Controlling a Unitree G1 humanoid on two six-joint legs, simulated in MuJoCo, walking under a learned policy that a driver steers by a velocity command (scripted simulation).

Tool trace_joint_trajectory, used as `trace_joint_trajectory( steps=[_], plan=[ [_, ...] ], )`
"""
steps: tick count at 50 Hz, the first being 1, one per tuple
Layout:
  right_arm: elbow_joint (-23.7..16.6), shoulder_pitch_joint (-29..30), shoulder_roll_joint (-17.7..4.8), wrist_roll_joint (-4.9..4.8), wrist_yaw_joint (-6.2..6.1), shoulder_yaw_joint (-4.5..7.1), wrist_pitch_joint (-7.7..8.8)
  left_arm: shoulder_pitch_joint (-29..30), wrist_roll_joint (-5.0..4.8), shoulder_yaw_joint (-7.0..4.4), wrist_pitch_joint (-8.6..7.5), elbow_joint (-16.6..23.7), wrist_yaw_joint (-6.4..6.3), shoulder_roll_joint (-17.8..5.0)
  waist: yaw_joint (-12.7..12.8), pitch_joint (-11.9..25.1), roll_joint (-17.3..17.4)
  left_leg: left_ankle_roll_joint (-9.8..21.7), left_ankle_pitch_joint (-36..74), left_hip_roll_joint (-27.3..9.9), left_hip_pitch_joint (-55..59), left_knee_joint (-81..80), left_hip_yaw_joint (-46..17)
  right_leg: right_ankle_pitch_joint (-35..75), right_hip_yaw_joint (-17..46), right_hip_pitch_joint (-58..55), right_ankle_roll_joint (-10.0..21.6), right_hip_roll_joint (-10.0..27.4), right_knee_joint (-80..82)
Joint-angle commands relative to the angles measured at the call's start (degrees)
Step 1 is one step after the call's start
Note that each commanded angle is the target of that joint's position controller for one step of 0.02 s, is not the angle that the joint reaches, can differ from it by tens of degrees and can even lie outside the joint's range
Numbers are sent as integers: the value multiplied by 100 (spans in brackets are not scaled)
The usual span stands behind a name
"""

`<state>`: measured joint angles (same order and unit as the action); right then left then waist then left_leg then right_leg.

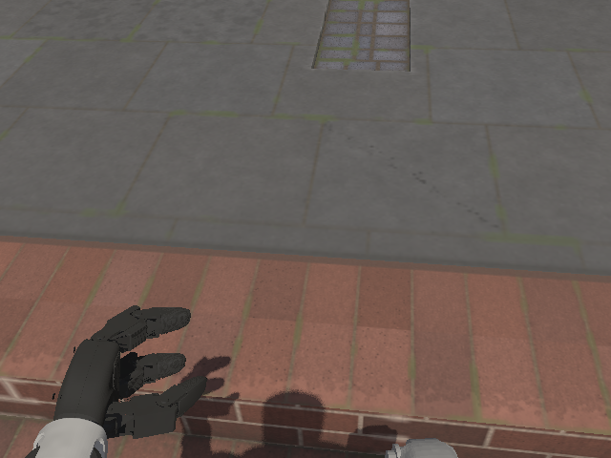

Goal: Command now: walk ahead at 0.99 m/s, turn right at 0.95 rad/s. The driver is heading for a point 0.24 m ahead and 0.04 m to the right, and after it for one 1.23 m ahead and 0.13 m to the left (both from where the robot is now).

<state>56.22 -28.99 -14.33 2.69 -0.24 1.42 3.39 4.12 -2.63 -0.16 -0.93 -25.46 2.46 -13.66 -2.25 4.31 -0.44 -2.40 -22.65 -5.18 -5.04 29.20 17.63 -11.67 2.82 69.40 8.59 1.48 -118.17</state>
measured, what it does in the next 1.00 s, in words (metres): climbs, turning left: right foot 0.16 m higher, then left foot 0.16 m higher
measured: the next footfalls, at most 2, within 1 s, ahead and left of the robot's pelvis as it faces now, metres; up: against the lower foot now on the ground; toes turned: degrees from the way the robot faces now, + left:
right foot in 0.16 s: +0.30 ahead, -0.10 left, +0.16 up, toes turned -14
left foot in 0.64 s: +0.70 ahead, -0.04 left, +0.32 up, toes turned +2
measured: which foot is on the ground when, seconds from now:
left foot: down 0.00-0.16, up 0.18-0.62, down 0.64-1.00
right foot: up 0.00-0.14, down 0.16-0.64, up 0.66-1.00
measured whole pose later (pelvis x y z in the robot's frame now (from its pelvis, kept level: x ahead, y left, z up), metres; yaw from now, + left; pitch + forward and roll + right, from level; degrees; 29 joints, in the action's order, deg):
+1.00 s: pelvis +0.84 -0.07 +0.32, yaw +23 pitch +5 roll -2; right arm 47.7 -29.1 -7.1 -2.9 0.3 -0.3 4.8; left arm 7.3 -1.3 6.2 -9.2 -22.4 -1.3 -6.3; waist -4.3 3.8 -0.8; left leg 7.4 -23.5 7.6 -1.3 23.5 -19.8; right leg -1.0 6.8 41.2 -2.5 1.2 -37.7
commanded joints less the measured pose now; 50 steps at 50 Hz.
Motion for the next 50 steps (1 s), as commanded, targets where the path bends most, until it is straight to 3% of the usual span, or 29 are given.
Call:
trace_joint_trajectory(
  steps=[1,4,5,7,8,9,10,11,13,15,16,18,20,23,26,28,30,31,32,33,34,35,37,38,39,41,43,45,50],
  plan=[
    [-591,963,-248,-36,-78,-183,83,-94,27,373,154,472,13,406,682,-1245,5,455,1454,-1120,-362,-1756,-401,-477,-98,1038,-90,317,281],
    [-560,592,-785,-74,-355,-112,96,957,152,476,67,957,142,294,399,-926,-58,653,2571,-995,-984,-2815,210,-784,-1192,-1480,-150,493,3132],
    [-564,656,-1211,-107,-379,-60,168,837,144,388,17,893,159,247,588,-474,224,835,6225,-1026,-817,-2324,427,-1070,-1720,-2821,-12,53,3328],
    [-666,503,-1929,-83,-333,114,127,-589,86,-53,-70,513,128,-563,1378,705,1454,1159,12012,-1381,132,-383,-7,-2141,-1924,-4527,232,-781,3914],
    [-981,750,-1867,-231,-264,163,73,-1778,113,-261,-73,23,92,-897,1696,1169,1544,1206,12179,-1341,184,1035,-266,-1861,-1321,-5662,516,-1073,5581],
    [-1259,798,-1414,-325,-257,131,186,-2534,159,-489,-42,-348,55,-1404,1562,1118,751,936,7472,-1005,-1390,3033,-908,-1364,1056,-7164,773,-420,7129],
    [-1683,816,-480,-283,2,-84,412,-3027,210,-603,-13,-842,-122,-1831,961,1990,-2370,769,1522,551,-3440,5281,-1844,-3230,4832,-8213,1186,791,9767],
    [-1674,1390,-657,-445,157,69,589,-3112,316,-440,-136,-890,-204,-1112,1170,1871,-1051,924,1415,624,-3927,6699,-3196,-4600,5652,-7876,590,1206,10508],
    [-2089,2392,319,-532,184,-111,594,-3018,313,-163,-328,-1611,-5,-86,757,-101,342,1234,1426,570,-4771,8025,-3316,-4017,4371,-5698,-50,1353,10207],
    [-2078,1896,1026,-505,306,-370,470,-2512,492,107,-439,-2210,67,936,32,-557,312,1463,1929,420,-5235,9049,-3534,-2028,2493,-4739,-273,1016,9411],
    [-2072,1723,1354,-502,396,-540,433,-2550,478,104,-401,-2418,134,896,-110,-482,215,1501,2228,535,-5767,9799,-3571,-816,1843,-4855,-489,1002,9275],
    [-1834,1243,1181,-670,443,-531,214,-2249,487,144,-337,-2518,158,898,-478,-668,390,1361,2260,461,-6602,9564,-3437,-351,503,-4681,-640,971,9319],
    [-2113,1873,934,-606,395,-533,34,-1827,531,206,-355,-2509,107,690,-587,-875,274,1293,2733,594,-6198,8396,-2671,130,-773,-3732,-978,375,9754],
    [-2450,2798,1276,-478,251,-685,-86,-2877,498,301,-389,-3101,-83,364,-114,-1021,-229,1151,2485,775,-7566,9292,-1954,1303,-886,-4679,-977,533,10014],
    [-3148,4351,949,-586,413,-806,-61,-4228,290,320,-342,-3408,-389,89,513,-897,-292,918,1843,422,-7213,6936,-938,1519,-805,-5430,-845,1006,11369],
    [-3201,3884,480,-532,534,-615,60,-3343,322,348,-474,-3269,-456,-282,-208,75,-569,1223,1490,703,-4556,5637,-13,7043,-1822,-5566,-1041,779,10914],
    [-3025,2745,-131,-409,500,-274,57,-3600,197,42,-573,-3134,-691,-1567,-1026,1579,-1765,1145,360,1330,-1629,4848,225,11695,-1312,-6202,-638,1317,9551],
    [-2680,1798,-772,-405,520,41,-40,-2897,297,-124,-429,-2812,-726,-1948,-1539,1587,-1972,1281,-756,1491,-1558,3976,-143,12676,-1176,-6905,-594,1403,8025],
    [-2197,514,-1214,-366,598,251,-130,-2075,247,-282,-353,-2394,-730,-2152,-2089,1646,-1674,1697,-624,1219,-535,2286,-1647,11139,-958,-6481,-699,1161,5779],
    [-1666,442,-1348,-216,636,200,-152,-1621,495,38,-580,-1904,-541,-706,-1094,992,722,1992,-496,562,-177,1244,-4004,2059,-556,-4824,-497,-157,3743],
    [-1798,895,-512,90,459,-39,-123,-1767,497,149,-953,-1221,-165,42,-221,1636,2277,2821,-2930,-57,500,-1122,-7745,517,960,-2935,-319,-1006,1454],
    [-1502,331,107,36,345,-113,-34,-1229,438,106,-1160,-784,41,-2,-249,758,1556,2457,-2769,-277,303,-1848,-8209,342,1205,-2014,19,-909,317],
    [-909,-198,841,-236,379,-257,119,-498,645,375,-1090,-221,228,695,154,-525,-332,1992,-953,192,-501,-1089,-6621,-581,878,-593,224,-682,-1014],
    [-881,141,930,-202,384,-278,111,-898,673,520,-958,-200,270,1081,650,-634,-671,1795,-315,544,-1038,-702,-5575,-475,759,-310,253,-520,-1566],
    [-1045,652,801,-186,375,-248,119,-1443,590,602,-885,-286,272,1137,1016,-578,-818,1724,83,759,-1525,-641,-4857,-268,731,-494,126,-263,-1239],
    [-1306,1429,474,-333,418,-206,142,-1431,436,439,-771,-277,134,352,1358,-821,-992,1629,423,1082,-2538,-1125,-3904,-205,272,-1214,-234,42,1049],
    [-1275,1207,155,-492,282,-125,253,-185,665,523,-847,209,-116,253,914,-1149,-913,1562,830,1365,-3657,-1538,-3723,413,-357,-2316,-584,241,3770],
    [-1143,594,-107,-571,54,-13,251,351,620,527,-947,444,-325,363,447,-593,-380,1559,1252,1356,-3944,-1850,-3643,1349,-732,-4375,-920,91,5703],
    [-1340,747,-592,-522,-33,224,167,-187,-194,-240,-747,357,-544,-819,714,186,1232,1194,3455,1145,-748,-387,-4419,1045,-33,-5867,-1286,-648,9312]
  ],
)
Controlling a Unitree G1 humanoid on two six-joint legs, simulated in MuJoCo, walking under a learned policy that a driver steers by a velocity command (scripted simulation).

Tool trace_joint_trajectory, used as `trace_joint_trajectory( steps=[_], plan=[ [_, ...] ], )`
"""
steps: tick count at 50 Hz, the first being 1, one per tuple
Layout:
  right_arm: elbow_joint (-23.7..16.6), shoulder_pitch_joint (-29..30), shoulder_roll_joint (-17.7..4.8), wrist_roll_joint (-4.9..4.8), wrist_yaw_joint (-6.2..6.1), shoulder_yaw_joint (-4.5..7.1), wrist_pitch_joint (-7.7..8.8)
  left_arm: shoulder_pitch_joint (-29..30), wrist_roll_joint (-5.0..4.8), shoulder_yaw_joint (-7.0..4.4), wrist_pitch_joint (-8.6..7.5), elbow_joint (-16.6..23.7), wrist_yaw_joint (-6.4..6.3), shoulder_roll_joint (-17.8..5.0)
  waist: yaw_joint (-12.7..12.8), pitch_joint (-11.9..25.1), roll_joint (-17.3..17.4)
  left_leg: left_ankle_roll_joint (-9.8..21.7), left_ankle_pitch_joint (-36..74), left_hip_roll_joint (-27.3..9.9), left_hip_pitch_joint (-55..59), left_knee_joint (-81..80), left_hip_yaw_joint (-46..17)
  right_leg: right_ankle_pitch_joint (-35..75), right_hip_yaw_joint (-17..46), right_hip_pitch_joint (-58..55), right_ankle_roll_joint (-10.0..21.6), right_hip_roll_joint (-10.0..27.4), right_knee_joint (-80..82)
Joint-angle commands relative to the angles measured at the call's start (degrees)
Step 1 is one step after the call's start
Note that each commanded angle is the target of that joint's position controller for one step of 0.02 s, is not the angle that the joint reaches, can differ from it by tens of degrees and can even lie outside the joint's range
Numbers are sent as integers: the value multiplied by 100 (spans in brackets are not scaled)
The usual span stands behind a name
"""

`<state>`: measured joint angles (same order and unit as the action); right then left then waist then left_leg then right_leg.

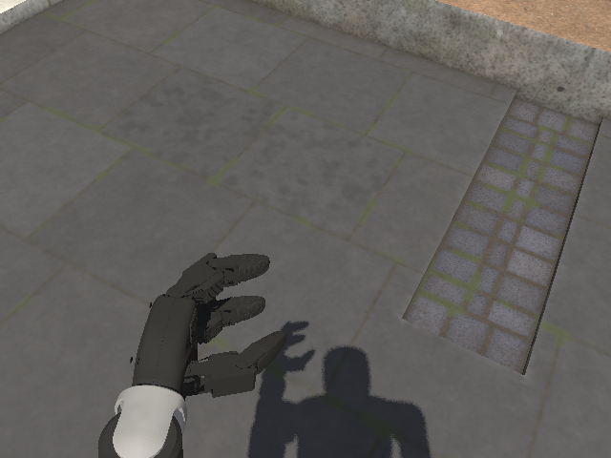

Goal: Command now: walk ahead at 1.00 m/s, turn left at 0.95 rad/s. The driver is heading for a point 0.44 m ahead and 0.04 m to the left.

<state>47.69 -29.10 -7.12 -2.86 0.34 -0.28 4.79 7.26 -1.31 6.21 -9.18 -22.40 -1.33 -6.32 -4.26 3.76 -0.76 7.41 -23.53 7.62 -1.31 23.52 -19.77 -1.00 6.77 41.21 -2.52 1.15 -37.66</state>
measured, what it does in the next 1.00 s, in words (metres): walks ahead, turning left: right foot, then left foot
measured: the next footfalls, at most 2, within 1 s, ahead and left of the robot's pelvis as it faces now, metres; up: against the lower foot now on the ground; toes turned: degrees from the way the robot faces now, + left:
right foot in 0.06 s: +0.22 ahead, -0.18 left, +0.00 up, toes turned +11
left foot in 0.46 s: +0.52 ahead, +0.19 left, +0.00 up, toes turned +23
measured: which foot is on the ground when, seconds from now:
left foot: down 0.00-0.04, up 0.06-0.44, down 0.46-1.00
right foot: up 0.00-0.04, down 0.06-0.44, up 0.46-0.82, down 0.84-1.00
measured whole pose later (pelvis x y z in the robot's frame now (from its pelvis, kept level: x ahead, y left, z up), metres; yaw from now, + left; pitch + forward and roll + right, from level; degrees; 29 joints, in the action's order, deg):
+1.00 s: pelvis +0.52 +0.06 +0.00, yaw +26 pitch +1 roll +1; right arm 43.7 -12.7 -10.4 1.5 -1.1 1.7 -0.5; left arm -10.3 1.6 -0.7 -0.9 -44.5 -1.3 -9.8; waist -0.4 1.9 0.4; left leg 0.5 -15.8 2.5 -18.9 33.6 -2.0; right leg -13.7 1.7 21.8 -1.3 1.6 -34.4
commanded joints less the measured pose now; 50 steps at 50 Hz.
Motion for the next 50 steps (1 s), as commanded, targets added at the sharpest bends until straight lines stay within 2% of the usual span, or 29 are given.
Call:
trace_joint_trajectory(
  steps=[1,2,3,4,5,6,7,8,11,16,19,20,22,23,24,25,26,27,28,29,32,35,39,42,43,44,45,47,50],
  plan=[
    [-655,1093,-1382,125,-86,448,-71,-1329,-392,-1039,46,-202,-133,-1733,1323,693,1246,29,4215,-136,-764,1465,-573,-177,-277,-3666,-4,-368,1322],
    [-953,1432,-1162,372,-54,393,-85,-2897,-361,-1125,57,-673,-110,-1842,1759,1623,1106,-18,3819,-317,-1385,3091,-358,-917,94,-5320,346,354,543],
    [-1179,996,-145,646,17,138,-2,-3727,-154,-1129,84,-970,-43,-1965,1395,2075,-885,53,-478,-92,-2820,4832,151,-916,1148,-6908,536,1246,192],
    [-1457,-14,-19,-52,80,15,61,-3562,211,-1210,61,-991,22,-2313,874,2376,-3688,-177,-857,-54,-5044,6450,637,-2633,4964,-7763,1872,2716,1679],
    [-1308,432,-552,-155,-22,95,-6,-3095,191,-1182,116,-884,-12,-1500,1150,1319,-2506,-153,-219,-692,-5910,7201,891,-4377,4963,-7047,1874,2484,2160],
    [-1555,1349,-739,-2,-34,143,-72,-2962,107,-1095,154,-1066,-38,-1091,1279,469,-1273,-131,322,-860,-6084,7465,1206,-4019,3780,-6120,1607,2193,2194],
    [-1723,1787,-687,138,-10,150,-135,-2837,158,-1051,163,-1246,-17,-1067,1106,14,-79,-140,480,-1046,-5771,7482,1344,-2891,2853,-5183,1458,1959,2172],
    [-1865,2062,-647,199,20,177,-163,-2693,192,-1014,155,-1505,24,-962,914,-370,269,-129,555,-1234,-5486,7176,1277,-2119,2050,-4413,1259,1641,2176],
    [-2112,1895,-559,-58,157,154,-352,-2164,129,-874,207,-1909,122,-611,316,-903,-340,-309,541,-1631,-5124,6432,1156,-923,505,-3049,917,1350,2409],
    [-2417,2579,-727,260,225,127,-280,-2008,164,-1033,184,-2180,-56,-1588,290,-1065,177,-474,2277,-1426,-3779,3585,1819,897,-1037,-2069,803,917,2709],
    [-2396,2885,-938,205,326,250,-113,-2764,80,-1103,195,-2474,-40,-2187,492,-619,-79,-277,2612,-719,-2656,1959,2363,3215,-1159,-3157,795,1040,2319],
    [-2360,2734,-1090,218,340,330,-98,-2843,30,-1137,244,-2509,-49,-2328,361,-462,-348,-171,2359,-502,-2491,1655,2462,4186,-1206,-3705,748,1136,1863],
    [-1936,1277,-1515,280,288,592,-103,-2840,-17,-1136,340,-2506,-47,-2293,-454,228,-412,224,3093,-274,-678,561,2411,4861,-1394,-3712,522,1035,-125],
    [-1757,669,-1863,335,178,681,-143,-2880,99,-1080,303,-2332,-53,-2026,-614,577,111,463,4851,-985,923,720,1467,1899,-1438,-2346,270,527,-2102],
    [-1894,939,-2171,553,87,542,-132,-3847,429,-835,189,-2246,82,-1184,338,1548,1708,1296,8956,-2648,2507,1619,-591,-3894,-885,-673,85,-163,-4413],
    [-1886,677,-1821,623,131,479,-136,-4161,164,-842,100,-2531,203,-1706,-87,3204,1371,2153,8465,-3324,2913,1072,-1762,-3840,371,-530,64,-192,-5302],
    [-1764,921,-1738,544,165,502,-164,-3478,-14,-876,171,-2393,179,-1847,-126,2729,758,1897,6648,-2916,2086,579,-1373,-3172,159,-379,21,78,-5155],
    [-1704,1410,-1520,320,153,466,-163,-2856,7,-856,256,-2145,73,-1666,97,1686,172,1484,5493,-2516,1020,312,-787,-2597,-115,-62,-25,317,-4580],
    [-1717,1748,-1306,244,118,372,-143,-2568,81,-848,371,-2071,-25,-1558,318,1001,-108,1225,5107,-2288,-37,96,-400,-2398,-193,-197,-64,467,-4247],
    [-1674,1930,-1221,316,112,339,-115,-2619,113,-870,494,-2052,-69,-1532,557,695,-119,1127,5012,-2163,-934,-117,-114,-2296,-150,-614,-62,546,-3991],
    [-1462,2099,-1151,460,112,326,-39,-2772,181,-856,650,-2023,-134,-1204,855,537,241,983,5402,-1868,-2156,-383,734,-2062,-283,-1411,-82,506,-2930],
    [-1290,2098,-1185,431,15,362,-114,-2503,237,-786,649,-2018,-131,-955,808,719,398,832,5268,-1641,-2229,-332,1233,-1271,-371,-1795,-97,419,-1642],
    [-1083,1930,-1112,412,-4,354,-232,-1972,177,-837,731,-1923,-81,-1115,584,594,607,688,3327,-1664,-2243,-367,1089,-664,-333,-2225,-57,306,-632],
    [-911,1833,-814,350,-6,260,-256,-1910,298,-869,723,-1907,-35,-1089,649,370,574,184,1793,-1338,-2328,117,1083,-186,-489,-2863,183,164,695],
    [-840,1559,-666,402,-24,219,-243,-1876,381,-888,701,-1829,-32,-1272,486,265,243,-158,1076,-1026,-2454,458,1186,794,-46,-3042,334,571,945],
    [-694,909,-705,448,-34,267,-241,-1716,388,-972,737,-1746,-53,-1633,54,161,-662,-429,47,-516,-2717,868,1526,969,318,-3142,643,998,1012],
    [-670,807,-640,419,-93,251,-291,-1535,354,-936,764,-1770,-41,-1368,-11,285,-1347,-589,221,-541,-2049,921,1781,-541,529,-2442,873,1120,1410],
    [-724,1496,-861,438,-170,332,-467,-1215,310,-829,777,-1711,3,-939,186,-199,-810,-627,726,-650,-1619,690,1722,-2026,262,-1701,545,596,1576],
    [-674,1552,-803,441,-193,353,-546,-1478,261,-875,711,-1836,-24,-1084,321,-311,-405,-542,839,-735,-1646,515,1532,-1808,-10,-1928,398,386,1372]
  ],
)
